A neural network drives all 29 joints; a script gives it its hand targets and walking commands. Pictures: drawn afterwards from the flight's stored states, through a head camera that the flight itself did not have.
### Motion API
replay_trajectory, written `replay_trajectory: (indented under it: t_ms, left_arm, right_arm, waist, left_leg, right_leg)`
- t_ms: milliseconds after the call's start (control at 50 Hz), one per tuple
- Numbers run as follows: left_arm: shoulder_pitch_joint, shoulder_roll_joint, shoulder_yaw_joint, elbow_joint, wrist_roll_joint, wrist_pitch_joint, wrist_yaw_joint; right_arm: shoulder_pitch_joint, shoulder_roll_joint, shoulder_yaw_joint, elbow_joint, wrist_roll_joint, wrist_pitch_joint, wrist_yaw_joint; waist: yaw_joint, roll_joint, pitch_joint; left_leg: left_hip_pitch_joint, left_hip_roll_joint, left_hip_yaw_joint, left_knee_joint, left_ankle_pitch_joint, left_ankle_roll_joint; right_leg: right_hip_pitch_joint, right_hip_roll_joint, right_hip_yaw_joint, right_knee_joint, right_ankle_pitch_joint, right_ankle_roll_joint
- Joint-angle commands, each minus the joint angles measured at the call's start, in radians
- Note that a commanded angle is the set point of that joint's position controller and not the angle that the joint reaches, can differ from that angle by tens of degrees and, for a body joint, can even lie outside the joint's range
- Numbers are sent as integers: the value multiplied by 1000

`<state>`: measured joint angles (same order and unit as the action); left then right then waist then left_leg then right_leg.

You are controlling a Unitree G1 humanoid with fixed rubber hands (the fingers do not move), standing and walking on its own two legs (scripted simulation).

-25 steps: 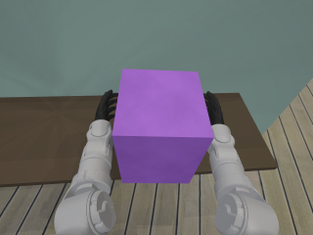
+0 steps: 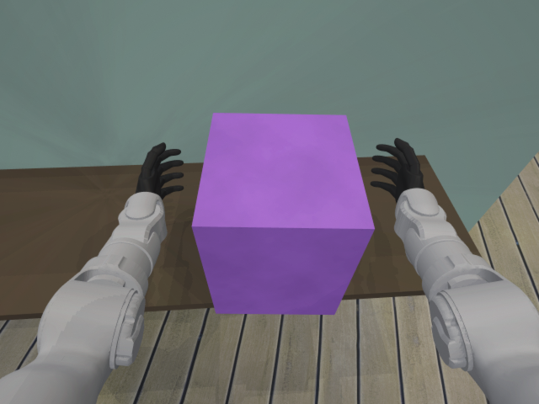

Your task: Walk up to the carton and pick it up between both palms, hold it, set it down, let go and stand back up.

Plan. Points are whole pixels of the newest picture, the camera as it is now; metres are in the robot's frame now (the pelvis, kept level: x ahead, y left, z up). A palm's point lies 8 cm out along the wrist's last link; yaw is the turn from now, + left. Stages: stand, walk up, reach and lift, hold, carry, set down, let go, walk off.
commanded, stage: set down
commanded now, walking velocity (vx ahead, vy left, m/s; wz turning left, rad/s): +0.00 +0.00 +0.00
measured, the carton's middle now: (277, 219) +0.41 +0.04 +0.05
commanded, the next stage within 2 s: none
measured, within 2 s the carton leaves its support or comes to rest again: neither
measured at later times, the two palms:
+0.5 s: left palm (138, 143) +0.42 +0.24 +0.18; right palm (428, 152) +0.45 -0.16 +0.18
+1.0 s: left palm (118, 122) +0.42 +0.25 +0.22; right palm (456, 136) +0.44 -0.17 +0.21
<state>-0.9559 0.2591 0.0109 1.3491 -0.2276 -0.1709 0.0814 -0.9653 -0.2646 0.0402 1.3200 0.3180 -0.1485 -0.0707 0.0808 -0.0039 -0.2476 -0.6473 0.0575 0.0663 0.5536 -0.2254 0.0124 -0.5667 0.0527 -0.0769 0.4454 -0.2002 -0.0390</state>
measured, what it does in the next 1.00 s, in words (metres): stands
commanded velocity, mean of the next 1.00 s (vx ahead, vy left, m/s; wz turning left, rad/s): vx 0.00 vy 0.00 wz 0.00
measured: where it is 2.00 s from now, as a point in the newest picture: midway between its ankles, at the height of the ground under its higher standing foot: outside the picture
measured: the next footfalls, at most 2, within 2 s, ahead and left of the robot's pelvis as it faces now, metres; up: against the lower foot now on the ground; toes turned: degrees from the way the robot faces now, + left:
none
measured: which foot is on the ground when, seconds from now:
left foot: down 0.00-1.00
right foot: down 0.00-1.00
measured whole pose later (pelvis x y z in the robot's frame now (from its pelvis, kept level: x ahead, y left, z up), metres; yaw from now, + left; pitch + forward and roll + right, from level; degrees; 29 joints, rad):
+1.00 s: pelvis +0.00 -0.02 +0.02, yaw +1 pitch +7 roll +0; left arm -1.00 0.44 0.04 0.91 -0.25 0.39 0.02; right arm -1.02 -0.34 0.09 0.96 0.45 0.32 -0.10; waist 0.03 -0.03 -0.12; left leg -0.32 0.04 0.05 0.35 -0.14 -0.01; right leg -0.27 0.05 -0.06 0.30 -0.15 -0.05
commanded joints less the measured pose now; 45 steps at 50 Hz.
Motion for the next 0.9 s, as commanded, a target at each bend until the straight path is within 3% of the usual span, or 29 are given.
replay_trajectory:
  t_ms: [0, 100, 180, 280, 380, 480, 620, 880]
  left_arm:
    - [-528, 162, -48, -255, -64, -28, -18]
    - [-543, 236, -28, -300, -76, 50, -40]
    - [-558, 266, -30, -312, -77, 112, -50]
    - [-582, 278, -26, -281, -77, 188, -59]
    - [-623, 295, -19, -350, -79, 256, -52]
    - [-658, 309, -6, -468, -67, 355, -32]
    - [-650, 329, 12, -485, -56, 461, -27]
    - [-527, 350, 59, -563, -30, 522, -64]
  right_arm:
    - [-520, -205, 41, -230, 84, -17, 41]
    - [-547, -208, 80, -274, 129, 59, 49]
    - [-567, -200, 78, -312, 127, 117, 35]
    - [-596, -188, 26, -327, 76, 188, -1]
    - [-620, -199, -37, -403, 33, 251, -33]
    - [-643, -225, -75, -468, 29, 322, -51]
    - [-652, -234, -45, -440, 68, 402, -52]
    - [-553, -231, 26, -493, 131, 433, -33]
  waist:
    - [-7, 38, -663]
    - [17, 3, -617]
    - [12, -8, -576]
    - [-18, -37, -508]
    - [-46, -16, -528]
    - [-64, 55, -583]
    - [-52, 60, -461]
    - [-36, 21, -372]
  left_leg:
    - [498, -11, -39, 43, 581, -83]
    - [375, -31, -28, -19, 445, -39]
    - [318, -42, -27, -69, 343, -16]
    - [297, -44, -32, -111, 263, -3]
    - [360, -48, -37, -122, 292, -13]
    - [501, -44, -43, -107, 403, -42]
    - [544, -44, -46, -125, 414, -41]
    - [566, -50, -36, -169, 460, -31]
  right_leg:
    - [128, -5, 32, 5, 343, 29]
    - [259, -31, 61, 14, 369, 57]
    - [327, -47, 73, 10, 360, 71]
    - [368, -54, 77, -12, 321, 72]
    - [386, -45, 69, -36, 334, 66]
    - [379, -25, 48, -55, 376, 48]
    - [389, -18, 51, -86, 373, 52]
    - [501, -23, 64, -116, 465, 70]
